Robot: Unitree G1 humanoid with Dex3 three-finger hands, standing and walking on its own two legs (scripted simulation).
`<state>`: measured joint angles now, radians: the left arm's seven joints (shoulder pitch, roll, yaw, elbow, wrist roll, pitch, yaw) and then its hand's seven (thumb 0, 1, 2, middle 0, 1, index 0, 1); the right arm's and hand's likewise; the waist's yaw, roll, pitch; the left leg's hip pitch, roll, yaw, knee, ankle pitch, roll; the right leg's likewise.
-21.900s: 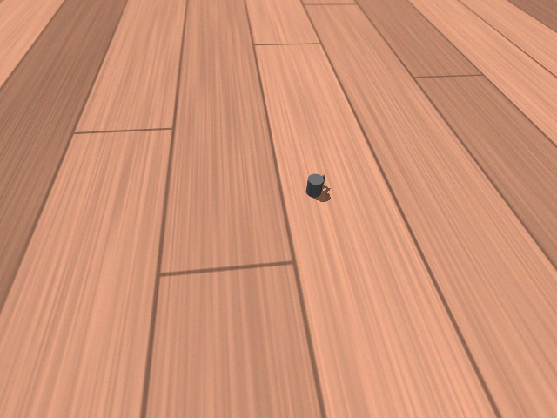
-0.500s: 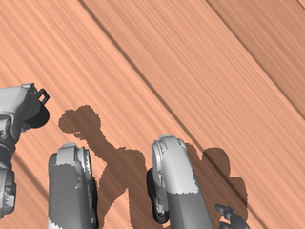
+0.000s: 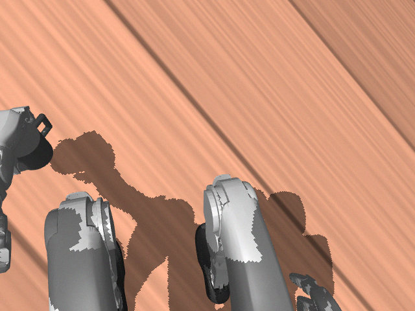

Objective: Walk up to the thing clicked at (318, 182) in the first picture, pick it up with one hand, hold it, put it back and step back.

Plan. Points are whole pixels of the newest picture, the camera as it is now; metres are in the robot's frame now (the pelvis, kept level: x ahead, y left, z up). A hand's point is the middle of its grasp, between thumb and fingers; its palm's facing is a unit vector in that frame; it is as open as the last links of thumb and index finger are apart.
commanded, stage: lower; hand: left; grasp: from above
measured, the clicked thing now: (31, 140) +0.45 +0.28 -0.23
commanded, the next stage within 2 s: rest in 0.12 s
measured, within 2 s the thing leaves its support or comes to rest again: rests again in 0.52 s
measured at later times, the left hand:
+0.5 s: hand (27, 152) +0.43 +0.30 -0.25, palm faces -0.46 -0.10 -0.88, open 10.3 cm
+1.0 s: hand (28, 151) +0.43 +0.30 -0.26, palm faces -0.45 -0.12 -0.88, open 10.3 cm
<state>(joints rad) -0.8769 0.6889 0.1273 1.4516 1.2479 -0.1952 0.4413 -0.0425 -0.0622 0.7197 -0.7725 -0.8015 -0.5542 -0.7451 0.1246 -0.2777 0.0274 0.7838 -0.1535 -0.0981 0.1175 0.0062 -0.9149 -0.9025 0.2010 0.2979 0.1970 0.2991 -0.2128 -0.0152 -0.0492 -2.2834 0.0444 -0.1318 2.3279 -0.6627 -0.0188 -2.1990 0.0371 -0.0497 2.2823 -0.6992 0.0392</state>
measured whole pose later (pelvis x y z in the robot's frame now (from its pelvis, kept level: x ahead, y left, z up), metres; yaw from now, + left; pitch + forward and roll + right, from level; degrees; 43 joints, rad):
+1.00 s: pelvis +0.00 +0.00 -0.05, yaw -4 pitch +28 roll -9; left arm -0.92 0.84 0.19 1.65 1.30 -0.28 0.59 -0.03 -0.06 0.68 -0.79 -0.79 -0.58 -0.73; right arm 0.07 -0.30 0.14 0.78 -0.23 -0.15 0.19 0.01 -0.90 -0.89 0.20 0.30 0.20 0.30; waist -0.27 -0.08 0.07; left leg -2.36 0.04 -0.22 2.54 -0.69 -0.03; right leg -2.26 0.07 -0.11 2.44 -0.70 0.06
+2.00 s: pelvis +0.00 +0.01 -0.05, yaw -6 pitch +28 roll -11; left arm -0.92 0.88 0.16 1.64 1.28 -0.26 0.59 -0.01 -0.49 1.02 -0.09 -1.04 -0.09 -1.03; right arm 0.08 -0.32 0.18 0.76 -0.24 -0.21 0.25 0.01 -0.89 -0.90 0.20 0.30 0.20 0.30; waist -0.29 -0.09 0.08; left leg -2.35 0.04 -0.24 2.53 -0.68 -0.02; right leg -2.24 0.08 -0.13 2.41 -0.68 0.06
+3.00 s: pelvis -0.02 +0.00 -0.01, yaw +0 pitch +30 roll -8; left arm -0.91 0.75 0.06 1.41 1.33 -0.32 0.44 -0.01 -0.51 1.00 -0.09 -1.01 -0.09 -1.00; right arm 0.09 -0.30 0.06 0.74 -0.15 -0.02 0.11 0.01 -0.90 -0.90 0.20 0.30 0.20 0.30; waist -0.21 -0.05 -0.04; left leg -2.29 0.01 -0.15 2.36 -0.59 -0.01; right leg -2.18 0.02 -0.07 2.30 -0.64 0.03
